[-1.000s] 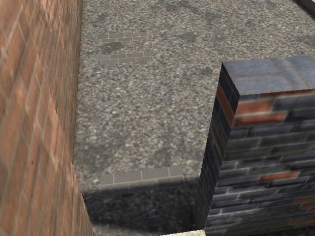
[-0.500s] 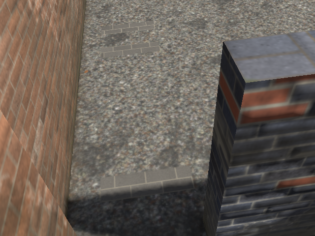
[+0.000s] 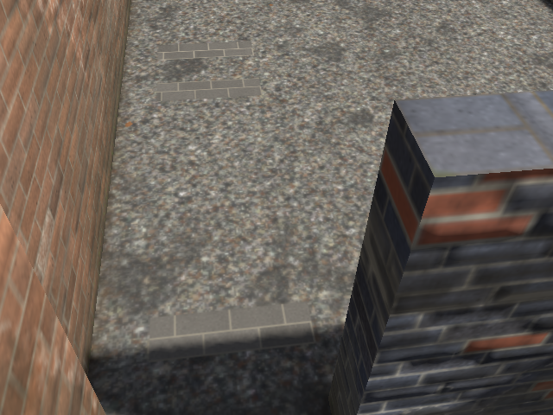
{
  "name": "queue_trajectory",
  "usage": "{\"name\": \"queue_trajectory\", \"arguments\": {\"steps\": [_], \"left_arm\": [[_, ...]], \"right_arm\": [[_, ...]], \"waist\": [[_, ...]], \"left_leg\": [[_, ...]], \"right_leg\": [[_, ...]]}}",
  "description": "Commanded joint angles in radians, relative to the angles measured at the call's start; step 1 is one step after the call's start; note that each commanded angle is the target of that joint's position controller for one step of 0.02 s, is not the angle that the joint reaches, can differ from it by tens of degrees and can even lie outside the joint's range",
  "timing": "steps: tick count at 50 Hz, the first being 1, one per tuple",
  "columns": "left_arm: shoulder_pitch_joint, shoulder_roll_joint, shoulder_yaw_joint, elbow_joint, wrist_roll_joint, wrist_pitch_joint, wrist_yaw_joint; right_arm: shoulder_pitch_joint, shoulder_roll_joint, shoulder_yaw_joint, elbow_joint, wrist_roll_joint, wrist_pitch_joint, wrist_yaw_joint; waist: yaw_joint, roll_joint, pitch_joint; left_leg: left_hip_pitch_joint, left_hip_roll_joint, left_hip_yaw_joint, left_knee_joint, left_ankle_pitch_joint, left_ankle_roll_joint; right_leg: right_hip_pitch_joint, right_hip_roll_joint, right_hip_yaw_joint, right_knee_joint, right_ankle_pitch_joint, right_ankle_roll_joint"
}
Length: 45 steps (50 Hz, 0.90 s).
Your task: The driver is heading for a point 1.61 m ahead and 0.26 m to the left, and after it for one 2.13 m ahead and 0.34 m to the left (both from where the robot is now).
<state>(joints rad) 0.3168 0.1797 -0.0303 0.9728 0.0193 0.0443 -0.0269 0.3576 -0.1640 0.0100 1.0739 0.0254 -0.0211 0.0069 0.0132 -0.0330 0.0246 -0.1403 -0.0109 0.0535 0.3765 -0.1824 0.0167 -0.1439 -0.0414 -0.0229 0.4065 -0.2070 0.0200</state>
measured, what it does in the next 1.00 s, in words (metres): shifts its weight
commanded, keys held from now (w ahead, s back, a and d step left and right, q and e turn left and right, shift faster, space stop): no key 1.00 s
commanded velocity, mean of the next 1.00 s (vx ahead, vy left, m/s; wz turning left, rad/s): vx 0.00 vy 0.00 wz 0.00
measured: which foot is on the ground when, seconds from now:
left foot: down 0.00-1.00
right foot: down 0.00-1.00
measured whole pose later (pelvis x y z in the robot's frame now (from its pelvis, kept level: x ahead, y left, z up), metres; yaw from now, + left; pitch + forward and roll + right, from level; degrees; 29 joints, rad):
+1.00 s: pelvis +0.02 -0.05 +0.00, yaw -1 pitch -3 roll +1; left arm 0.29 0.17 -0.02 0.88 0.04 -0.01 -0.01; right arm 0.31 -0.22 -0.04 1.15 0.02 0.01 0.01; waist 0.03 0.00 0.01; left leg -0.07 0.06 0.04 0.29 -0.17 -0.06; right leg -0.09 0.03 -0.04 0.35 -0.21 -0.05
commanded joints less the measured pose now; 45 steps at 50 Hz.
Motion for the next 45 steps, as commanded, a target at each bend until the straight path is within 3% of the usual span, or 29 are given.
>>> {"name": "queue_trajectory", "arguments": {"steps": [1, 11, 12, 13, 14, 18, 22, 23, 24, 32, 33, 34, 35, 36, 40, 45], "left_arm": [[0.022, 0.059, 0.008, -0.046, 0.001, -0.014, 0.002], [0.035, 0.055, 0.007, -0.056, 0.002, -0.023, 0.006], [0.039, 0.047, 0.005, -0.059, 0.006, -0.026, 0.012], [0.039, 0.041, 0.003, -0.061, 0.006, -0.028, 0.013], [0.042, 0.042, 0.002, -0.062, 0.012, -0.027, 0.01], [0.042, 0.052, 0.01, -0.08, 0.012, -0.042, 0.003], [0.045, 0.05, 0.013, -0.09, 0.021, -0.049, 0.005], [0.043, 0.062, 0.016, -0.087, 0.023, -0.052, 0.012], [0.032, 0.062, 0.019, -0.097, 0.03, -0.051, 0.014], [0.021, 0.053, 0.019, -0.115, 0.021, -0.055, 0.015], [0.024, 0.056, 0.022, -0.114, 0.015, -0.062, 0.012], [-0.002, 0.072, 0.028, -0.128, 0.017, -0.067, 0.023], [0.011, 0.095, 0.033, -0.13, 0.03, -0.068, 0.026], [0.01, 0.088, 0.032, -0.128, 0.028, -0.068, 0.027], [0.009, 0.075, 0.028, -0.128, 0.018, -0.064, 0.027], [0.002, 0.077, 0.029, -0.129, 0.018, -0.065, 0.025]], "right_arm": [[0.041, -0.104, -0.021, -0.007, 0.004, -0.006, -0.003], [0.007, -0.092, -0.033, 0.013, -0.004, 0.0, -0.001], [-0.013, -0.093, -0.035, 0.009, 0.0, 0.0, -0.007], [-0.019, -0.098, -0.036, 0.011, 0.001, 0.0, -0.009], [-0.022, -0.079, -0.025, 0.02, -0.002, 0.001, -0.006], [-0.042, -0.093, -0.026, 0.036, -0.018, 0.008, -0.002], [-0.048, -0.093, -0.025, 0.049, -0.018, 0.019, -0.002], [-0.041, -0.11, -0.03, 0.057, -0.003, 0.021, 0.003], [-0.049, -0.116, -0.034, 0.045, -0.01, 0.027, 0.001], [-0.056, -0.112, -0.038, 0.047, -0.013, 0.028, 0.0], [-0.054, -0.115, -0.041, 0.043, -0.022, 0.031, 0.002], [-0.012, -0.142, -0.051, 0.059, -0.002, 0.016, -0.004], [-0.004, -0.164, -0.061, 0.071, 0.005, 0.011, -0.006], [-0.005, -0.158, -0.062, 0.068, 0.007, 0.011, -0.005], [-0.005, -0.147, -0.064, 0.063, 0.001, 0.019, -0.001], [0.011, -0.15, -0.064, 0.063, -0.005, 0.027, -0.003]], "waist": [[0.003, 0.044, 0.072], [0.011, 0.022, 0.067], [0.017, -0.021, 0.057], [0.018, -0.007, 0.054], [0.014, 0.014, 0.059], [0.016, 0.017, 0.061], [0.012, 0.016, 0.071], [0.012, 0.002, 0.078], [0.018, -0.018, 0.079], [0.022, 0.019, 0.055], [0.021, 0.006, 0.057], [0.015, 0.048, 0.033], [0.019, 0.051, 0.019], [0.021, 0.041, 0.02], [0.028, 0.015, 0.035], [0.025, 0.007, 0.05]], "left_leg": [[-0.008, 0.135, -0.139, -0.116, 0.017, -0.028], [0.046, 0.134, -0.125, -0.121, 0.076, -0.024], [0.055, 0.137, -0.13, -0.119, 0.104, -0.027], [0.061, 0.138, -0.127, -0.119, 0.112, -0.028], [0.068, 0.146, -0.12, -0.153, 0.087, -0.022], [0.071, 0.147, -0.103, -0.146, 0.08, -0.024], [0.06, 0.148, -0.093, -0.138, 0.043, -0.03], [0.041, 0.156, -0.094, -0.143, -0.014, -0.022], [0.046, 0.159, -0.098, -0.14, -0.001, -0.023], [0.064, 0.161, -0.088, -0.136, 0.038, -0.033], [0.067, 0.162, -0.087, -0.127, 0.052, -0.039], [0.081, 0.149, -0.083, -0.124, 0.07, -0.051], [0.093, 0.157, -0.084, -0.121, 0.076, -0.051], [0.092, 0.159, -0.088, -0.125, 0.088, -0.051], [0.087, 0.161, -0.085, -0.132, 0.085, -0.054], [0.073, 0.154, -0.077, -0.126, 0.074, -0.061]], "right_leg": [[-0.086, -0.095, 0.086, -0.093, -0.035, -0.045], [-0.11, -0.097, 0.088, -0.115, -0.036, -0.05], [-0.106, -0.09, 0.08, -0.112, -0.024, -0.048], [-0.105, -0.092, 0.082, -0.114, -0.017, -0.05], [-0.109, -0.098, 0.09, -0.129, -0.044, -0.05], [-0.098, -0.099, 0.096, -0.148, -0.034, -0.056], [-0.102, -0.097, 0.097, -0.162, -0.04, -0.061], [-0.083, -0.107, 0.107, -0.177, -0.035, -0.063], [-0.084, -0.101, 0.103, -0.188, -0.03, -0.063], [-0.042, -0.099, 0.108, -0.195, 0.038, -0.077], [-0.043, -0.097, 0.107, -0.19, 0.058, -0.084], [-0.031, -0.109, 0.122, -0.181, 0.09, -0.085], [-0.023, -0.109, 0.113, -0.161, 0.116, -0.09], [-0.023, -0.11, 0.11, -0.156, 0.139, -0.091], [-0.02, -0.11, 0.11, -0.154, 0.163, -0.089], [-0.026, -0.107, 0.113, -0.147, 0.175, -0.093]]}}
Keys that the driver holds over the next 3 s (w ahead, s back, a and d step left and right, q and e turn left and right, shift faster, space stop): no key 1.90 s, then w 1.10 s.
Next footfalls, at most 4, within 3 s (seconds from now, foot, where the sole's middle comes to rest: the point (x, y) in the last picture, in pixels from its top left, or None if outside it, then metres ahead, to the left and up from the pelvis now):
2.70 right None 0.29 -0.09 -0.99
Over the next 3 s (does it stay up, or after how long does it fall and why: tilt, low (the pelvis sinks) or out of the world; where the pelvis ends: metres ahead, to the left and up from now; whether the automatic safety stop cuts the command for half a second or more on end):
stays up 0.30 0.05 -0.28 its command is cut before an obstacle after 2.3 s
